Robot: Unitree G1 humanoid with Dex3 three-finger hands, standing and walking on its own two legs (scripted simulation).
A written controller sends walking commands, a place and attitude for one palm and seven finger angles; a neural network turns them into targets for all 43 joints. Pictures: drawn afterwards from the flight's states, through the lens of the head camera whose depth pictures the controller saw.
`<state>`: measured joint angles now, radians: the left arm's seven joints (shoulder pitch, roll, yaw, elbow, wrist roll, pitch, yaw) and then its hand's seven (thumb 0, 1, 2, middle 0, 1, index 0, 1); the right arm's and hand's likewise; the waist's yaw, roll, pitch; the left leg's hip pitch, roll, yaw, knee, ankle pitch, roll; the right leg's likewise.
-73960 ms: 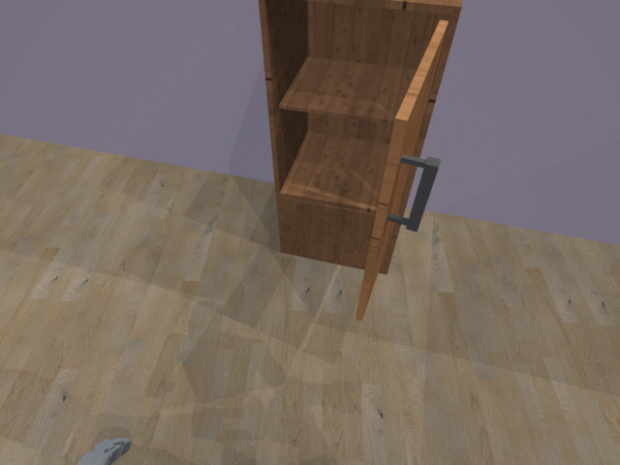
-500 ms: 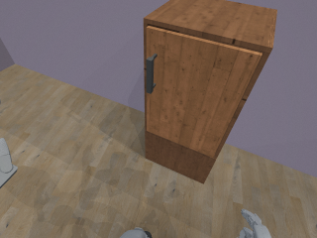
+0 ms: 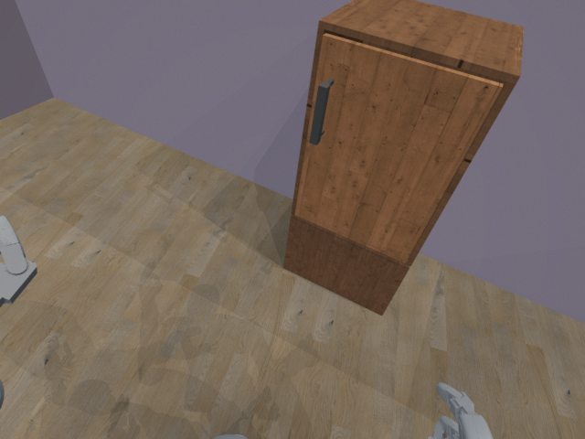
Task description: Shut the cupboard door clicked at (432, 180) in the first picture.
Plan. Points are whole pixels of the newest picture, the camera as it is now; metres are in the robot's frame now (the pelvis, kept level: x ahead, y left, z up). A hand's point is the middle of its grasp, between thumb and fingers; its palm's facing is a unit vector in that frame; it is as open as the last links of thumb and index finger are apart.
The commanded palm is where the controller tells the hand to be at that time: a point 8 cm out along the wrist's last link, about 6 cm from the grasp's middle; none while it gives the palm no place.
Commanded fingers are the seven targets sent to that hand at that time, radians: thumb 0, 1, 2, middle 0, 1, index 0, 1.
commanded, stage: stop stepping back and stand still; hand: left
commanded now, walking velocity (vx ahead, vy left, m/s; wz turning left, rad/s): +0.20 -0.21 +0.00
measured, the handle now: (322, 112) +0.86 +0.02 +0.03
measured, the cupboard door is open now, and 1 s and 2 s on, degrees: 0 0 0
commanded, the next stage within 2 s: let the arm hang, fingers relaxed in 1.94 s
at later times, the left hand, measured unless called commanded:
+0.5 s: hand out of the picture +0.12 +0.30 +0.17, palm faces +0.44 -0.83 -0.34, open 7.4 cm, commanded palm +0.07 +0.32 +0.20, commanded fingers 0.00 0.90 0.90 -0.20 -0.30 -0.20 -0.30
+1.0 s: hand (15, 313) +0.17 +0.30 +0.16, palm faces +0.34 -0.81 -0.47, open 7.4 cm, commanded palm +0.11 +0.34 +0.20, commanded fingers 0.00 0.90 0.90 -0.20 -0.30 -0.20 -0.30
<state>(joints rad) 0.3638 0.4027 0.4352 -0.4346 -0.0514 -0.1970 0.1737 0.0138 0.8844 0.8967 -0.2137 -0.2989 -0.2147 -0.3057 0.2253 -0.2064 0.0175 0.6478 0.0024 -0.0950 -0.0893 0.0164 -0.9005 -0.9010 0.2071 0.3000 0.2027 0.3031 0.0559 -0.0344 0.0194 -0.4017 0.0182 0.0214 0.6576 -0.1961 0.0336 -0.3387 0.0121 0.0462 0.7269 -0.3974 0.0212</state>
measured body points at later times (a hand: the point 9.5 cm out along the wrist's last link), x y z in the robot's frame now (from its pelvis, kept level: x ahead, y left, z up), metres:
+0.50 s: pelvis -0.10 +0.04 +0.02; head -0.14 +0.06 +0.47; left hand +0.09 +0.35 +0.19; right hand -0.02 -0.23 -0.07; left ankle -0.04 +0.18 -0.67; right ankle -0.12 -0.04 -0.72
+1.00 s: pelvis -0.06 +0.05 +0.01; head -0.03 +0.04 +0.46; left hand +0.15 +0.34 +0.18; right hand +0.07 -0.19 -0.10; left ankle -0.06 +0.18 -0.71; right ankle -0.06 -0.05 -0.72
